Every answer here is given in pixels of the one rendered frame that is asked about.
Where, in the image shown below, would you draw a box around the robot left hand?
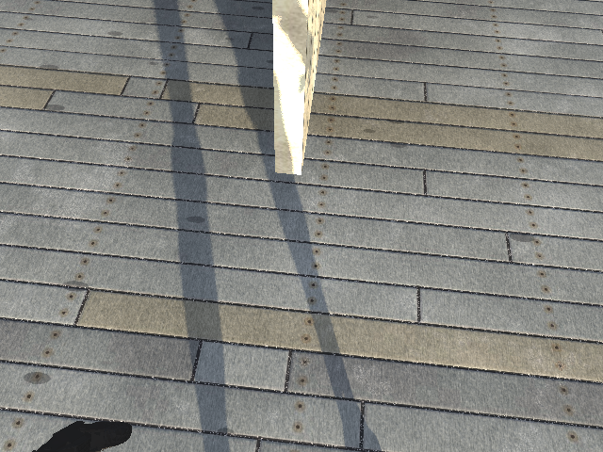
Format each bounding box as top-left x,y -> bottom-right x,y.
32,421 -> 132,452

